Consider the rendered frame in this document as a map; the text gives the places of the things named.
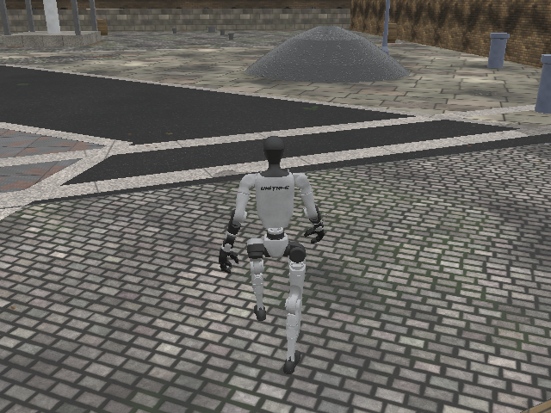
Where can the robot right thigh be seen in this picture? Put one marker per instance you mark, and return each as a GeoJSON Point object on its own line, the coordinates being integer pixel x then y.
{"type": "Point", "coordinates": [297, 269]}

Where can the robot left upper arm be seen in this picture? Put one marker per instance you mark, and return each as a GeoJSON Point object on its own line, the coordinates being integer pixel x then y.
{"type": "Point", "coordinates": [247, 182]}

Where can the humanoid robot head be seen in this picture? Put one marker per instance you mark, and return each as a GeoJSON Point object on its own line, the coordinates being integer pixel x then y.
{"type": "Point", "coordinates": [273, 148]}

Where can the right robot hand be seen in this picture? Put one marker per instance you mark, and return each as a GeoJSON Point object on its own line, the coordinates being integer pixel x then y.
{"type": "Point", "coordinates": [312, 231]}

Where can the robot right forearm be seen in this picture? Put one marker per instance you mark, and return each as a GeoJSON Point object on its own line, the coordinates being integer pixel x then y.
{"type": "Point", "coordinates": [317, 221]}

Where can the left robot hand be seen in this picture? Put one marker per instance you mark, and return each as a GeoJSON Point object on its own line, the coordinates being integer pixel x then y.
{"type": "Point", "coordinates": [223, 260]}

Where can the robot left forearm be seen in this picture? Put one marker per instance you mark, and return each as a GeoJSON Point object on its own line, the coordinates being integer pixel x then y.
{"type": "Point", "coordinates": [231, 234]}

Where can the robot right upper arm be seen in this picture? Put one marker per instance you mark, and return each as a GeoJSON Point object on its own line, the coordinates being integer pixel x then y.
{"type": "Point", "coordinates": [306, 193]}

